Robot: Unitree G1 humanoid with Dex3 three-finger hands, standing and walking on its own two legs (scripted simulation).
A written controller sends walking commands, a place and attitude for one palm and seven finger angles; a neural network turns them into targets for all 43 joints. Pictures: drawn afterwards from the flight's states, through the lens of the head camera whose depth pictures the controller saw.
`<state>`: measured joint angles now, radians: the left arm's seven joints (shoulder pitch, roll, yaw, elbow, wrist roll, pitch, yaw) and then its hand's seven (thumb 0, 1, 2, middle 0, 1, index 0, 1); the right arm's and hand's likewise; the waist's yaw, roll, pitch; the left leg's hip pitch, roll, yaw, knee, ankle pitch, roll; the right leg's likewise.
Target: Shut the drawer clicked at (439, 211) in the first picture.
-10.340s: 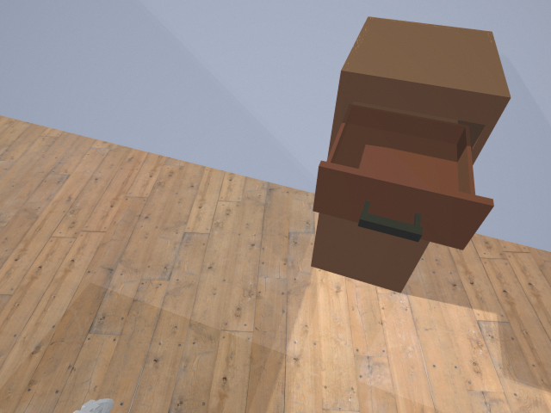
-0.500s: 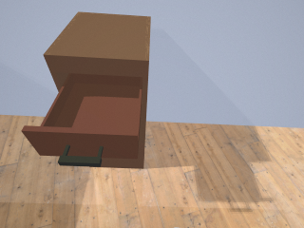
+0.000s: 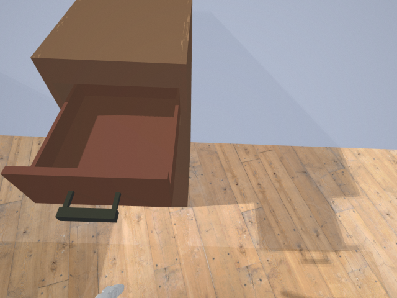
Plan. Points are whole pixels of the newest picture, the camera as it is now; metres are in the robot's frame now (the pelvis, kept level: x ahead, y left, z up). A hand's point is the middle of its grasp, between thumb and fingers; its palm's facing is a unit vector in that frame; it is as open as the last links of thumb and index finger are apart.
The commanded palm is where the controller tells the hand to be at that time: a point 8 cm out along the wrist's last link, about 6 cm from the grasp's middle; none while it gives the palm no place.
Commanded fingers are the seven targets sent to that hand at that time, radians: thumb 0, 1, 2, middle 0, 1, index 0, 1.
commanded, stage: come to a stop and stand still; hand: left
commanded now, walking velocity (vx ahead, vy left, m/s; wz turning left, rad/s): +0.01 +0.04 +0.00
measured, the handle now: (91, 205) +0.30 +0.25 -0.03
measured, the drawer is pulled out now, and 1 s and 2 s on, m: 0.29 0.28 0.28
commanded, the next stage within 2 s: look again from close up in 0.08 s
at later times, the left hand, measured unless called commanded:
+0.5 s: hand out of the picture +0.03 +0.21 -0.15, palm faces +0.00 -0.96 -0.28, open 7.4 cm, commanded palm none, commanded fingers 0.00 0.90 0.90 -0.20 -0.30 -0.20 -0.30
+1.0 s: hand (110, 257) +0.20 +0.18 -0.04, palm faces +0.21 -0.97 -0.13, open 7.1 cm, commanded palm +0.11 +0.24 -0.05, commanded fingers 0.00 0.90 0.90 -0.42 -0.54 -0.42 -0.54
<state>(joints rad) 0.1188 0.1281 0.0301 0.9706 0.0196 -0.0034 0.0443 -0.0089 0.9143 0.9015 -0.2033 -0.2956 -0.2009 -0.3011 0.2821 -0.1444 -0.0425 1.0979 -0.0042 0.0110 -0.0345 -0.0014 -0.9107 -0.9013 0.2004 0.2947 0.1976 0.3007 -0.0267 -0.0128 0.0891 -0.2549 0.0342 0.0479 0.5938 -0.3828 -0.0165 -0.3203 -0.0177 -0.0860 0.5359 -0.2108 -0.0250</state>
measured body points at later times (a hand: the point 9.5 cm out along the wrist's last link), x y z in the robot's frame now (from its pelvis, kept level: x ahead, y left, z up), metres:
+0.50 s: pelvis +0.02 +0.02 +0.00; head +0.02 -0.01 +0.45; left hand +0.03 +0.26 -0.13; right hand +0.06 -0.21 -0.16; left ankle -0.01 +0.12 -0.73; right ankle +0.03 -0.11 -0.73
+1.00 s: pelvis +0.02 +0.00 +0.00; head +0.03 -0.02 +0.45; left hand +0.18 +0.24 -0.03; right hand +0.12 -0.25 -0.12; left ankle -0.01 +0.12 -0.73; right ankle +0.03 -0.11 -0.73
